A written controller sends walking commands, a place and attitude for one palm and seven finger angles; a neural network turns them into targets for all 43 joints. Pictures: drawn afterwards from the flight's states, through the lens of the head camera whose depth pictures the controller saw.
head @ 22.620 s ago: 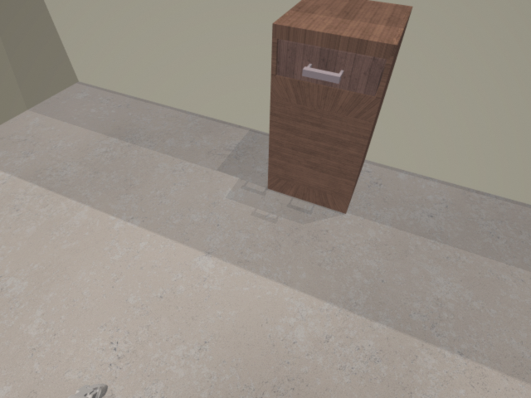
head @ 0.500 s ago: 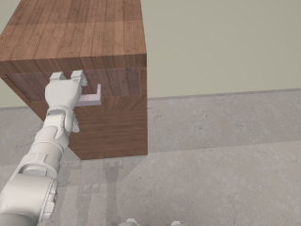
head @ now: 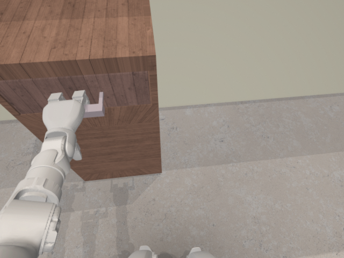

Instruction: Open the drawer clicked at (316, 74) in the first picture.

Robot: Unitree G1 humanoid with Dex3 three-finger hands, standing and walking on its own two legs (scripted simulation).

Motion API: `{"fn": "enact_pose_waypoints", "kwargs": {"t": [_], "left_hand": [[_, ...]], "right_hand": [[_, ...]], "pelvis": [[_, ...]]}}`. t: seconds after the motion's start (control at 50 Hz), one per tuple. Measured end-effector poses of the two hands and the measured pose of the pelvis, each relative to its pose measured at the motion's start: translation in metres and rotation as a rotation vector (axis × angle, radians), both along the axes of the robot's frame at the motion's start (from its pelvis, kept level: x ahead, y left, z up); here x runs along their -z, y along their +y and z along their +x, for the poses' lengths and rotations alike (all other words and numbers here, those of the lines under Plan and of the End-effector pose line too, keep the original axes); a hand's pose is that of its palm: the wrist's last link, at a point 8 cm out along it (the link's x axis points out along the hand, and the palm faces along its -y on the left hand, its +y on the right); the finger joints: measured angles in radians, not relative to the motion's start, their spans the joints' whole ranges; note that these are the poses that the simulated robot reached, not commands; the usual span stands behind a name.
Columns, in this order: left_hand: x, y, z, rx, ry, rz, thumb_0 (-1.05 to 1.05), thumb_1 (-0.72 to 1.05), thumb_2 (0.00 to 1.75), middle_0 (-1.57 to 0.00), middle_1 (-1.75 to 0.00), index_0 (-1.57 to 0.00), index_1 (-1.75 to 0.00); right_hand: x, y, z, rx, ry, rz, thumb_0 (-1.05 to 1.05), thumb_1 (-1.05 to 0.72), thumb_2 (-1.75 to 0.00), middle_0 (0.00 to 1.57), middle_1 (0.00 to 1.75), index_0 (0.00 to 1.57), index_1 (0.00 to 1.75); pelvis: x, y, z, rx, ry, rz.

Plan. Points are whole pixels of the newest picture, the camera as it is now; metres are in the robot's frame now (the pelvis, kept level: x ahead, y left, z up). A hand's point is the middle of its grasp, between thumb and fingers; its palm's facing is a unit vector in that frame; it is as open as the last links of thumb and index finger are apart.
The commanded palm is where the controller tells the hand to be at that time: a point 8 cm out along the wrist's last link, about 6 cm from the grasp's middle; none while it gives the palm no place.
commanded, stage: lower the fingers behind the handle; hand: left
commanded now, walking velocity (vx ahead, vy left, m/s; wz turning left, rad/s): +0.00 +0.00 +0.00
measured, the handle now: (78, 104) +0.51 +0.25 +0.00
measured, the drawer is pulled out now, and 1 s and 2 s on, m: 0.00 0.00 0.02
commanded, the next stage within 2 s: close the thumb around the handle in 0.64 s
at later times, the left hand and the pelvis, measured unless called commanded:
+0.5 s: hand (74, 125) +0.45 +0.26 -0.02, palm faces -0.06 -0.04 -1.00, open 13.8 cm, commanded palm +0.44 +0.25 +0.04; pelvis +0.01 +0.00 -0.01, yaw +0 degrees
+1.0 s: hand (74, 126) +0.45 +0.25 -0.02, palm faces -0.04 -0.06 -1.00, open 11.9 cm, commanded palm +0.43 +0.24 +0.04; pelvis +0.00 +0.02 -0.01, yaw +0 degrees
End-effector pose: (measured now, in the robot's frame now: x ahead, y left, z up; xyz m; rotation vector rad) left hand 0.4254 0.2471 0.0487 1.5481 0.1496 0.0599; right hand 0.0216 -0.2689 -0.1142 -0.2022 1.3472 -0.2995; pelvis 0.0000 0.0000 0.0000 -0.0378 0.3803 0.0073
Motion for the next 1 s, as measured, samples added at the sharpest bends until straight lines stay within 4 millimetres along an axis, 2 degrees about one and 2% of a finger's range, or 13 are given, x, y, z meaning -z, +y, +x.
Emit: {"fn": "enact_pose_waypoints", "kwargs": {"t": [0.26,0.52,0.8,0.9,1.0], "left_hand": [[0.012,0.003,0.011,-0.010,0.033,-0.014,0.00,-0.49,0.30,-0.31,-1.21,-0.32,-1.20],[0.014,0.008,0.011,0.012,-0.003,-0.025,0.00,-0.49,0.30,-0.30,-1.21,-0.32,-1.20],[0.013,0.008,0.011,0.006,0.005,-0.032,0.00,-0.48,0.30,-0.31,-1.20,-0.32,-1.21],[0.013,0.008,0.010,0.017,0.002,-0.030,0.00,-0.39,0.34,-0.31,-1.21,-0.33,-1.22],[0.012,0.008,0.008,0.020,-0.016,-0.042,0.00,-0.19,0.43,-0.32,-1.23,-0.34,-1.24]], "right_hand": [[0.002,-0.002,0.007,-0.007,-0.002,-0.019,0.00,-0.90,-0.90,0.20,0.30,0.20,0.30],[0.008,0.009,0.008,-0.009,0.016,-0.002,0.00,-0.90,-0.90,0.20,0.30,0.20,0.30],[0.003,0.018,0.007,-0.003,0.010,-0.003,0.00,-0.90,-0.90,0.20,0.30,0.21,0.30],[0.002,0.019,0.003,-0.001,0.014,-0.008,0.00,-0.90,-0.90,0.20,0.30,0.21,0.30],[0.003,0.020,0.001,-0.001,0.019,-0.006,0.00,-0.90,-0.90,0.20,0.30,0.21,0.30]], "pelvis": [[0.005,-0.001,0.003,-0.011,0.025,-0.010],[0.009,0.006,0.006,-0.007,0.035,-0.017],[0.006,0.014,0.005,-0.008,0.021,-0.025],[0.007,0.016,0.004,-0.008,0.019,-0.027],[0.007,0.018,0.003,-0.007,0.017,-0.029]]}}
